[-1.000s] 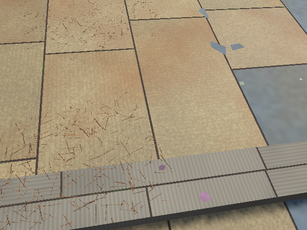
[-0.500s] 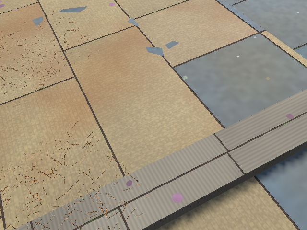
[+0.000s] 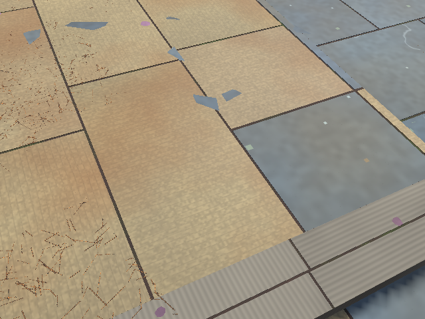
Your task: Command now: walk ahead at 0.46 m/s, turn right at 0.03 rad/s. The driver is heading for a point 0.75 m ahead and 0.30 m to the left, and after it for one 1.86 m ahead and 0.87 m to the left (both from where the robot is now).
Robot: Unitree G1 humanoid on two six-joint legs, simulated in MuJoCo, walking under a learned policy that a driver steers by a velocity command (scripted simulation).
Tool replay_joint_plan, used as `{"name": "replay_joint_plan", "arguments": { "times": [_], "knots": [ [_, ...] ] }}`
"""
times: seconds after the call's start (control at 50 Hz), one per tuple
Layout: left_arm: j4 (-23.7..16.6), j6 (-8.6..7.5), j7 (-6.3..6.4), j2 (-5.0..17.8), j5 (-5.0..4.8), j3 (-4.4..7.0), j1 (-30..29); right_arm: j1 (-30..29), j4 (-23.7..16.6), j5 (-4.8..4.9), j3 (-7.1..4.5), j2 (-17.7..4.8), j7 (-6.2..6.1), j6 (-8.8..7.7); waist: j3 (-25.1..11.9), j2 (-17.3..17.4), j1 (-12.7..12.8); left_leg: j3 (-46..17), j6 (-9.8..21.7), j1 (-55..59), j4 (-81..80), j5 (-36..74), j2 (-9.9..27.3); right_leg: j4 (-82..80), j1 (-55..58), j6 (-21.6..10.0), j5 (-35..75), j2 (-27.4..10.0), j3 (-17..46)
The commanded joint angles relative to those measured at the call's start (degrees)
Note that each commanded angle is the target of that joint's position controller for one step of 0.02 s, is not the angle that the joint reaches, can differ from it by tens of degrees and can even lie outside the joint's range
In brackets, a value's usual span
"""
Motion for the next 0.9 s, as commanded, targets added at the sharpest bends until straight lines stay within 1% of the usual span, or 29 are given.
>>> {"name": "replay_joint_plan", "arguments": {
  "times": [0.02,0.1,0.18,0.22,0.3,0.34,0.38,0.4,0.42,0.44,0.46,0.48,0.5,0.52,0.56,0.62,0.64,0.66,0.68,0.7,0.74,0.76,0.78,0.8,0.82,0.84,0.86,0.88,0.9],
  "knots": [
    [-2.9,-0.43,-0.83,4.35,0.69,0.8,-1.1,3.69,-1.12,0.57,-0.86,-4.99,-0.15,-0.78,3.02,5.32,-0.49,-21.1,4.84,11.6,-20.42,-7.96,14.7,7.5,-19.86,-0.18,7.23,-5.68,1.1],
    [-2.78,0.82,-1.57,2.49,1.15,0.23,-3.73,9.41,2.37,0.99,-0.71,-5.07,-0.13,-2.16,1.97,5.24,-0.43,-12.06,5.66,13.35,-19.06,18.21,12.53,9.99,-23.12,3.03,11.6,-6.33,-2.89],
    [-5.98,1.28,-1.81,1.83,1.07,-0.21,-13.25,13.58,4.71,1.02,-0.15,-4.0,-0.37,-1.96,3.75,5.14,-2.17,-7.93,6.26,15.26,-18.92,28.12,11.28,3.76,-29.1,4.99,15.32,-6.92,-5.13],
    [-7.25,1.49,-1.45,-0.16,1.0,-1.11,-16.54,16.25,6.05,0.76,0.29,-3.06,-0.89,-1.62,3.67,5.95,-3.02,-8.6,7.24,16.95,-17.64,31.81,11.43,3.34,-30.27,5.19,14.0,-6.37,-6.73],
    [-11.07,1.24,-0.9,0.57,1.38,-1.43,-23.75,20.44,7.76,0.54,0.36,-3.35,-1.95,-0.6,5.12,3.53,-4.64,-13.32,10.04,27.75,-15.83,34.05,12.66,4.08,-40.46,4.32,6.42,-4.88,-8.0],
    [-14.63,0.44,-1.06,-0.8,1.41,-2.24,-31.61,29.3,11.19,-0.75,0.58,-2.7,-2.9,0.26,5.55,4.01,-9.15,-17.3,10.67,41.37,-10.62,42.94,13.2,5.09,-50.61,3.39,-3.86,-3.51,-9.87],
    [-17.28,-1.14,-0.76,-1.68,0.0,-3.01,-34.46,32.06,13.03,-2.97,0.28,-3.62,-4.03,0.47,3.36,7.57,-9.72,-18.69,9.0,48.61,-3.9,61.53,14.16,3.0,-52.02,1.39,-8.36,-2.08,-7.99],
    [-17.12,-1.98,-0.44,-1.42,-0.82,-3.18,-31.03,28.61,12.68,-3.69,0.35,-3.33,-4.12,0.73,1.09,8.43,-6.62,-16.66,6.77,44.19,2.05,73.3,11.85,-5.08,-41.67,0.19,-9.42,0.07,-7.02],
    [-15.77,-2.89,-0.27,-0.73,-1.31,-2.92,-23.4,20.58,10.84,-3.26,0.28,-4.05,-3.88,0.99,-2.54,8.23,-0.49,-14.21,4.06,32.34,9.44,79.02,8.8,-20.05,-20.9,0.31,-2.51,1.24,-5.12],
    [-11.93,-3.33,0.07,0.54,-1.84,-1.81,-13.23,17.9,10.24,-0.56,-0.18,-5.67,-3.28,0.53,-8.01,8.02,3.57,-16.2,3.26,21.09,17.14,70.03,7.51,-30.99,2.34,1.86,16.56,0.15,-3.7],
    [-6.17,-2.93,1.23,4.16,-0.61,0.01,1.03,11.81,8.8,2.28,-0.91,-6.67,-2.38,-0.53,-10.48,4.85,9.74,-14.9,1.98,1.02,30.12,48.7,3.87,-38.85,28.7,2.38,32.87,-4.29,-1.25],
    [-3.83,-1.8,1.86,8.63,0.87,1.49,6.14,8.61,6.18,3.76,-0.63,-2.8,-2.83,-2.09,-10.49,-4.54,8.51,-10.84,0.99,-24.62,43.42,-14.54,-2.1,-31.86,49.21,2.87,68.05,-17.96,6.25],
    [-3.64,-0.68,1.67,12.24,1.63,2.52,13.1,11.42,3.61,5.52,-0.4,0.3,-3.65,-2.69,-17.82,-8.51,8.21,-10.47,0.64,-35.65,55.49,-21.26,-2.74,-17.15,59.03,-2.92,109.06,-31.87,12.01],
    [-4.04,0.37,1.61,10.63,1.3,2.66,12.41,5.95,2.53,5.37,-1.08,-1.18,-3.8,-2.11,-19.39,-6.13,10.76,-8.43,0.53,-35.93,61.96,-16.23,-0.47,-23.13,51.16,-6.19,90.23,-30.08,9.91],
    [-2.25,-0.41,1.65,0.47,2.45,-0.01,5.43,-2.36,-0.07,2.94,-1.52,0.94,-3.94,0.73,-3.55,-7.32,6.35,-3.67,1.53,-48.1,76.71,-18.26,0.28,-31.49,36.28,-3.71,54.21,-22.62,6.07],
    [1.82,-2.23,0.28,-3.58,0.64,-1.24,1.73,-9.16,-8.61,1.81,1.42,8.6,-2.95,3.27,7.12,-7.14,-2.7,-3.55,4.7,-49.45,77.9,-22.07,1.02,-42.98,11.12,2.12,35.99,-17.82,-5.74],
    [0.36,-2.69,-3.2,0.31,4.94,-0.05,-6.56,-2.09,-10.72,-0.95,3.35,9.29,0.96,2.21,-0.18,-6.43,-9.83,-5.63,10.15,-37.63,71.33,-18.22,2.84,-42.83,0.73,-5.53,40.04,-17.39,-7.69],
    [-2.6,-3.06,-4.13,3.13,5.5,1.08,-16.91,1.76,-11.24,-1.07,3.24,7.96,2.51,2.15,2.29,-3.16,-14.6,-5.17,9.91,-29.28,60.54,-13.83,4.48,-46.4,-9.37,-5.18,36.76,-15.21,-12.13],
    [-5.81,-4.0,-3.36,6.72,4.11,2.32,-21.78,5.86,-11.22,-0.97,2.63,4.28,3.95,2.48,-1.54,-1.82,-17.53,-1.49,6.92,-10.25,50.76,-6.85,1.92,-45.55,-20.86,-4.49,44.54,-10.56,-16.95],
    [-6.28,-4.78,-2.09,11.21,4.42,3.49,-18.83,4.09,-12.36,-0.83,2.83,2.44,5.0,3.07,-3.19,-4.7,-16.92,0.64,2.24,0.53,47.69,-3.41,-1.98,-46.36,-23.75,-6.12,60.59,-12.89,-15.05],
    [-6.41,-5.13,-0.93,19.73,4.69,5.96,-15.36,5.44,-10.93,1.78,2.7,-1.84,5.9,4.2,0.38,-3.51,-16.61,4.07,-0.36,-6.82,34.43,-3.4,-6.87,-36.97,-5.59,-2.26,88.45,-17.93,-13.53],
    [-7.11,-4.71,-1.41,20.01,4.87,6.31,-14.32,14.17,-7.58,3.24,1.92,-4.78,5.76,4.27,-0.6,-2.63,-18.45,6.18,0.46,-2.0,21.08,2.27,-10.15,-25.96,0.84,0.93,97.3,-18.09,-13.56],
    [-6.15,-4.17,-3.56,15.7,7.72,5.23,-8.67,29.37,-1.73,4.16,-0.14,-7.91,3.78,3.94,-6.62,-2.11,-19.17,-2.31,4.81,19.14,18.27,14.31,-10.89,-3.73,-8.58,5.88,95.51,-17.93,-11.25],
    [-4.52,-3.1,-7.83,1.84,11.07,1.37,7.27,38.71,4.1,3.55,-0.57,-12.78,2.33,3.8,-30.75,15.41,-11.68,-33.55,27.43,47.56,20.78,59.87,6.24,32.41,-22.09,12.09,6.05,-5.48,-10.07],
    [-6.84,-2.2,-8.23,3.68,4.06,1.27,2.64,41.35,3.42,-0.47,-1.36,-14.53,3.41,2.25,-28.2,9.19,-18.32,-55.61,28.63,42.11,4.33,45.61,13.71,48.62,-31.64,9.44,-2.34,3.72,4.77],
    [-12.57,-2.68,-5.87,5.86,0.78,1.32,-10.33,32.42,4.04,-0.84,-1.94,-14.11,3.15,-0.78,-5.15,5.47,-16.65,-49.91,21.69,25.98,2.25,28.83,12.95,55.09,-46.59,8.34,-3.18,3.51,7.86],
    [-14.99,-2.94,-3.17,6.26,2.3,0.55,-12.97,22.79,4.47,0.23,-0.1,-9.17,3.52,-2.7,-3.99,5.09,-12.17,-43.88,19.65,17.34,1.33,14.89,10.88,52.59,-47.36,6.18,-2.16,0.94,9.22],
    [-15.81,-2.29,-1.35,5.24,5.44,-0.51,-9.9,15.14,5.55,-0.13,2.34,-2.25,3.6,-3.52,-5.81,4.19,-7.11,-40.15,18.36,9.8,-0.89,7.54,8.92,48.28,-43.47,3.31,0.35,-1.28,9.78],
    [-16.26,-1.08,-0.19,2.06,5.69,-1.81,-8.67,6.21,5.0,-0.33,3.87,1.28,4.15,-3.41,-2.91,0.47,-1.17,-38.45,16.88,-4.6,-4.63,1.23,7.21,43.44,-36.42,0.5,0.96,-3.54,8.14]
  ]
}}
Keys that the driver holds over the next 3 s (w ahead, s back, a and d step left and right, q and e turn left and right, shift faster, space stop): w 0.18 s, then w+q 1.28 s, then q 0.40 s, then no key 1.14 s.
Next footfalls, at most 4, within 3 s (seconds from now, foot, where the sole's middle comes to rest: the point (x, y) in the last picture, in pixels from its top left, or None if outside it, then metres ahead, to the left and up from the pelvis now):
0.28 right None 0.29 -0.16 -0.78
0.78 left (182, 279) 0.59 0.10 -0.70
1.14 right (230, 201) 0.89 -0.05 -0.70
1.60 left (128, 172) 1.01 0.33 -0.70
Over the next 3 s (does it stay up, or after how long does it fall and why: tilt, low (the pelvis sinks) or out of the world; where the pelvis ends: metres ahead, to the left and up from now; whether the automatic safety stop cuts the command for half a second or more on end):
stays up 1.04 0.20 0.07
